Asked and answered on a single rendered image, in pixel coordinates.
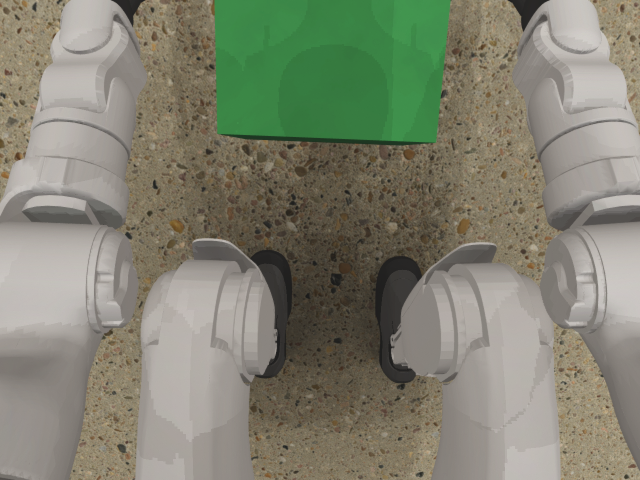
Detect carton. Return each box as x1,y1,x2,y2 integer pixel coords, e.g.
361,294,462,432
214,0,451,145

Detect right robot forearm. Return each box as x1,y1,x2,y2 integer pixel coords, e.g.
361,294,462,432
512,0,640,231

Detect left robot upper arm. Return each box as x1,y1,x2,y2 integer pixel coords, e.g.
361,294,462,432
0,221,138,480

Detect robot right hand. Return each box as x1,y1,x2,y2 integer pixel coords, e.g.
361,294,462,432
508,0,549,32

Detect right robot upper arm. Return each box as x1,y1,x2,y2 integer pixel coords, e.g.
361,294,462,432
540,221,640,471

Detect left robot forearm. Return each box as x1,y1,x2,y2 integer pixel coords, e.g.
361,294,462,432
0,0,147,230

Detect robot left shin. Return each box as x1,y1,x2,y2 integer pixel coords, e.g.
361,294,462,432
140,238,277,368

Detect robot left foot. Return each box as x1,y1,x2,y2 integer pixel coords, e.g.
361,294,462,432
250,250,292,378

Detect robot left hand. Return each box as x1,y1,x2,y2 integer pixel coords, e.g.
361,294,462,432
112,0,145,27

